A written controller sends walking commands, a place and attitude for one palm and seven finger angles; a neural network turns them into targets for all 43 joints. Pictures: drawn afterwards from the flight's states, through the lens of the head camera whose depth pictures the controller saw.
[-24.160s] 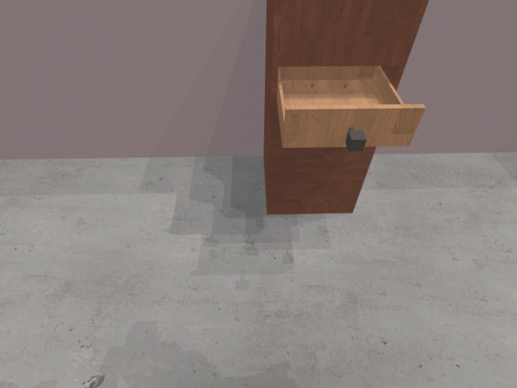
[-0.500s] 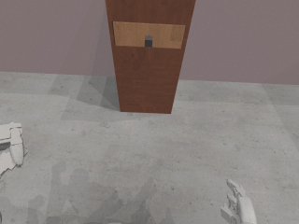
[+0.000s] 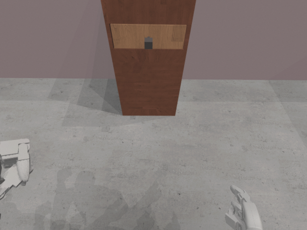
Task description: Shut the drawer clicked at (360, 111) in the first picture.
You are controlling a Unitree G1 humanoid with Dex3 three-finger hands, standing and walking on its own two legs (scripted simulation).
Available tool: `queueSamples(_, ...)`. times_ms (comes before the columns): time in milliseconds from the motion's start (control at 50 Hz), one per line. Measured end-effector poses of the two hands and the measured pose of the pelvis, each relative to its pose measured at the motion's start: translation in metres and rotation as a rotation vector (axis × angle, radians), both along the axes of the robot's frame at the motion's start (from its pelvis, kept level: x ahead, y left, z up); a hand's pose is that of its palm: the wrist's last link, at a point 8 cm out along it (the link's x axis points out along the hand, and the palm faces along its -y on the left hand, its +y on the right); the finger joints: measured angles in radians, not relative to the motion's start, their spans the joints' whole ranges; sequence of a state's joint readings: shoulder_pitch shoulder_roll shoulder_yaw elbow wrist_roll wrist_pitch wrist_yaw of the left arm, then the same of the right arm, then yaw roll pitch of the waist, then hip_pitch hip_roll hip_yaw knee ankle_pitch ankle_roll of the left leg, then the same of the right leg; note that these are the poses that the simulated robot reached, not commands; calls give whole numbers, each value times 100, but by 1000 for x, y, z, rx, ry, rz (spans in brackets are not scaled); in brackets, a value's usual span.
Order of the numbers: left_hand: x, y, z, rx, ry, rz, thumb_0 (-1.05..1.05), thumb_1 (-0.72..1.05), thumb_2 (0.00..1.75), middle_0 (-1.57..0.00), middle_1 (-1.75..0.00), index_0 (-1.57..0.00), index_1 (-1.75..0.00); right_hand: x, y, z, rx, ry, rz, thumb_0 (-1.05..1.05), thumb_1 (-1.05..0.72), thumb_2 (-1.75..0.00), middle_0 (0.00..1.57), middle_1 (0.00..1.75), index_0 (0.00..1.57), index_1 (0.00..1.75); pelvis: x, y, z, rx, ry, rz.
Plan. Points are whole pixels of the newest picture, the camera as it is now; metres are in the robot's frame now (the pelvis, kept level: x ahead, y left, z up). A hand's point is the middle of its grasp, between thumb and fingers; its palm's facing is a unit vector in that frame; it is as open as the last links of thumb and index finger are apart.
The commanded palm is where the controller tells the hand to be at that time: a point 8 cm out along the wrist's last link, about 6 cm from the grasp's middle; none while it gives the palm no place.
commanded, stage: stop stepping back and stand still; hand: left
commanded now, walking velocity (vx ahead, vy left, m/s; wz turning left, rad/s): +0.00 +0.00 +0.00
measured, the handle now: (148, 41) +0.99 +0.07 -0.07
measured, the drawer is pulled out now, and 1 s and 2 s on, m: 0.00 0.00 0.00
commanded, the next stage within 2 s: let the arm hang, fingers relaxed in 0.78 s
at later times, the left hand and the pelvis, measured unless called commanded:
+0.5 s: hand (3, 191) +0.16 +0.25 +0.16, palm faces +0.36 -0.82 -0.46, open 3.3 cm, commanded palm +0.10 +0.29 +0.18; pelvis -0.03 +0.01 +0.00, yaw +0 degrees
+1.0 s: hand (38, 211) +0.16 +0.27 +0.00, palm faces +0.13 -0.87 -0.48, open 3.1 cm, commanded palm none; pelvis -0.04 +0.02 +0.00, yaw +2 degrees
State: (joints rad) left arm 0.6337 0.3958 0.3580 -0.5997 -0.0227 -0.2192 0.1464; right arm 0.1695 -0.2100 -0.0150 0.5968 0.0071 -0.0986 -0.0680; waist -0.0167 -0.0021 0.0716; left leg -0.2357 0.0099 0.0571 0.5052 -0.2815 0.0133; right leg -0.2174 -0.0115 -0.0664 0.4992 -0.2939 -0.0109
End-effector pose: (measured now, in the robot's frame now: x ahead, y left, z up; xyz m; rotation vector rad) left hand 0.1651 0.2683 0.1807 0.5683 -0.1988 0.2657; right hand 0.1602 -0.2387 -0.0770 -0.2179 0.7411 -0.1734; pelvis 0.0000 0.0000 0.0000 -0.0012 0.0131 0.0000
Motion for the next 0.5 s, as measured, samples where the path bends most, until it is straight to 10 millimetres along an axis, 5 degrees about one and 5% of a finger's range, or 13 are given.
queueSamples(120, -15, 9, 11, 41, -15, -6, 1, 89, 90, -141, -160, -141, -159, 2, 7, 11, 20, -62, -11, 1, -91, -90, 20, 30, 20, 30, -8, 3, 2, -7, 1, -6)
queueSamples(300, -43, 25, -15, -65, 50, 110, 1, 89, 90, -141, -160, -141, -159, -21, 18, 4, 6, -8, 26, 1, -91, -90, 20, 30, 20, 30, -22, 9, 4, -12, -2, -4)
queueSamples(500, -42, 24, -5, -52, -15, 59, 1, 89, 90, -141, -160, -141, -159, -40, 26, 3, 1, 6, 28, 1, -91, -90, 20, 30, 20, 30, -32, 14, 4, -15, -13, 2)
